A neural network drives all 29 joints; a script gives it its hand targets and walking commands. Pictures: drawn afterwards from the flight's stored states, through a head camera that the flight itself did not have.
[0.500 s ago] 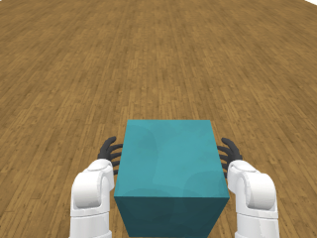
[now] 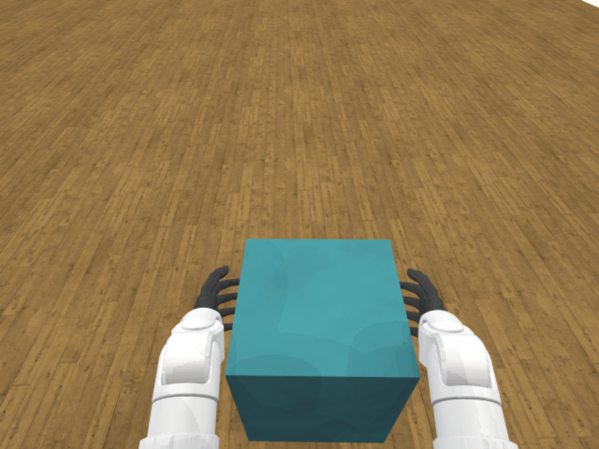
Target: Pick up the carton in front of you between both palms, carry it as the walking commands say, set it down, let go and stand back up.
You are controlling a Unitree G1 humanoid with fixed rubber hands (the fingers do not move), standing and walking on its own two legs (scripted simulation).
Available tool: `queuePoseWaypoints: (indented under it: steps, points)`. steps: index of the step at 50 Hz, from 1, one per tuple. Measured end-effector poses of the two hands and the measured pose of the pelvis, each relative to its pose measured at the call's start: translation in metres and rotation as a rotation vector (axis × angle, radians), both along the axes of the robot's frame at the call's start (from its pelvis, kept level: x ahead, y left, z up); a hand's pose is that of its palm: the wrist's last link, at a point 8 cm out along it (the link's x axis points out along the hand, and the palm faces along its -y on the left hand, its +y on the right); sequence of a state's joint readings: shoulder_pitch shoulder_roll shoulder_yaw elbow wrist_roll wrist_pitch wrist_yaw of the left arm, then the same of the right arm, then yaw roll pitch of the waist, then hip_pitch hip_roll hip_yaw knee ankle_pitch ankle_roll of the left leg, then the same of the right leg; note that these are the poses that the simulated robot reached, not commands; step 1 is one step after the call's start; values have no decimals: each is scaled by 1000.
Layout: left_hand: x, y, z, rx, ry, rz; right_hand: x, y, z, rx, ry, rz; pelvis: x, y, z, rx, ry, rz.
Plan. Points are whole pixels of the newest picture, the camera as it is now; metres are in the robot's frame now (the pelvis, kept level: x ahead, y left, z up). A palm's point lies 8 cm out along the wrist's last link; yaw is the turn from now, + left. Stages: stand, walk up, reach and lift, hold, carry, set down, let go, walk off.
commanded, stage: carry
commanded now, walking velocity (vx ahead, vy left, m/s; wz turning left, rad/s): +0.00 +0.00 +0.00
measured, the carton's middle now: (316, 343) +0.28 +0.00 -0.04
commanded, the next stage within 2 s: hold in 0.64 s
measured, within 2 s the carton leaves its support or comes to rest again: neither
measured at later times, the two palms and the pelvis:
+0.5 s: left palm (215, 313) +0.29 +0.14 +0.04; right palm (433, 317) +0.28 -0.16 +0.04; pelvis +0.00 -0.01 +0.00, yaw +0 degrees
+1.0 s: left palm (233, 315) +0.28 +0.12 +0.04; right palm (461, 342) +0.24 -0.18 +0.04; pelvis -0.02 +0.00 +0.01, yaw -6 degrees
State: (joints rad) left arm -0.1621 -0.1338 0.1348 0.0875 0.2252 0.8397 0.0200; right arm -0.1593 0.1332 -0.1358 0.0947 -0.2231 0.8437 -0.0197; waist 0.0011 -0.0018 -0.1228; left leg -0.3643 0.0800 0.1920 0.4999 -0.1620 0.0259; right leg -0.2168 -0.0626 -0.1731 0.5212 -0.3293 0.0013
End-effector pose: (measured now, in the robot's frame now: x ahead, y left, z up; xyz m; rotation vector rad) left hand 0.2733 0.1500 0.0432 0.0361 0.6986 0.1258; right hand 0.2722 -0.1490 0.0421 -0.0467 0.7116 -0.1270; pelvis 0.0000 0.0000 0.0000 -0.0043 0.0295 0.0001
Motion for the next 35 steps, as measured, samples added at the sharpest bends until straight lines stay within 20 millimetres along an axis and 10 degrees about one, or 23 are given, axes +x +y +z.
queuePoseWaypoints:
  steps: [35]
  points:
    - [9,-12,-3,2,-45,-6,7,-12,-3,-5,-44,1,-3,-11,3,12,-62,-22]
